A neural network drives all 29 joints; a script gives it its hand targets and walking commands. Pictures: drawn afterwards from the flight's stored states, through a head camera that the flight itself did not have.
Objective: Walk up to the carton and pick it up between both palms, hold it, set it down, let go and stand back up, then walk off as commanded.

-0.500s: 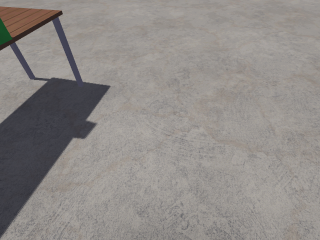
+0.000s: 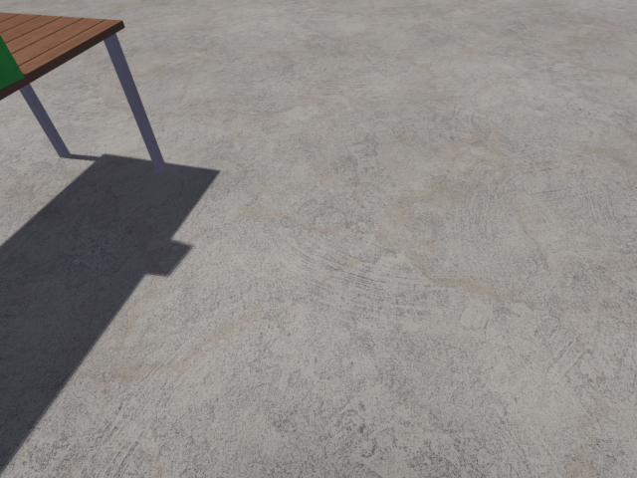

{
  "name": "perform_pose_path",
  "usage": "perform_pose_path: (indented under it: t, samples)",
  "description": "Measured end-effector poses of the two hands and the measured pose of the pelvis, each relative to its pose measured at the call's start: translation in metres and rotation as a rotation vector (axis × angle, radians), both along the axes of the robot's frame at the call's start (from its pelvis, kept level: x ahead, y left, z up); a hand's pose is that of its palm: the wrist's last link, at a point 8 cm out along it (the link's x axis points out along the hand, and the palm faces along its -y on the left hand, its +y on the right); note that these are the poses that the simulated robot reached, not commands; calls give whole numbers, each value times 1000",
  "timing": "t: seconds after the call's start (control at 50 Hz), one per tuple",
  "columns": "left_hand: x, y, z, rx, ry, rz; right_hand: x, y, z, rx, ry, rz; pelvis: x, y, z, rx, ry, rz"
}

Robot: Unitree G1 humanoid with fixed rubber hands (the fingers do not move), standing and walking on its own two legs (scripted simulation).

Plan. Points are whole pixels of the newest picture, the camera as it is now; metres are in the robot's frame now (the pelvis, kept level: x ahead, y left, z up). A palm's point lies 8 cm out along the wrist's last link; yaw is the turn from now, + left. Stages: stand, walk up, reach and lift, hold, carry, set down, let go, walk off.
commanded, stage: stand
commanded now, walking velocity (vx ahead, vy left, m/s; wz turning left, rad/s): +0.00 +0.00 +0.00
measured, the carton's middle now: out of the picture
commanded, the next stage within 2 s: walk up in 0.28 s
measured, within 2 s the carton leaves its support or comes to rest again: neither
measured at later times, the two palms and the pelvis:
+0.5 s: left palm out of the picture +0.06 +0.28 -0.12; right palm out of the picture +0.10 -0.24 -0.12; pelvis +0.00 +0.00 +0.00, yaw +0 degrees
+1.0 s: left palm out of the picture +0.07 +0.40 -0.11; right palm (480, 447) +0.22 -0.20 -0.12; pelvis +0.09 +0.07 -0.01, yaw +20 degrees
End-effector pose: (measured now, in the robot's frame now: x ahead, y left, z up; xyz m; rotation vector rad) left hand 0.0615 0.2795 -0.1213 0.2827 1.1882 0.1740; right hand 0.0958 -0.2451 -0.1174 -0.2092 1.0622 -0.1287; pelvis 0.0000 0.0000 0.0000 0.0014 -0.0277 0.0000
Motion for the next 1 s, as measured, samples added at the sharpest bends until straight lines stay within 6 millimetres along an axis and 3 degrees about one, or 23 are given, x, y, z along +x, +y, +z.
perform_pose_path:
  t: [0.48,0.54,0.68,0.8,0.92,1.0]
  samples:
    - [0,0,0,-2,0,0,0,0,0,2,2,2,0,0,0,0,0,1]
    - [-3,7,3,-2,-27,15,3,0,0,14,39,44,3,1,1,-4,-2,31]
    - [-12,54,5,32,-71,83,43,5,14,-42,71,186,17,22,0,-37,-9,138]
    - [-18,106,-8,42,-47,126,77,29,13,-119,91,276,34,59,-14,-27,11,226]
    - [-9,125,3,65,-36,187,93,42,7,-142,192,328,65,73,-10,-10,54,306]
    - [4,125,6,86,-32,221,123,48,-7,-130,218,366,91,73,-14,17,78,347]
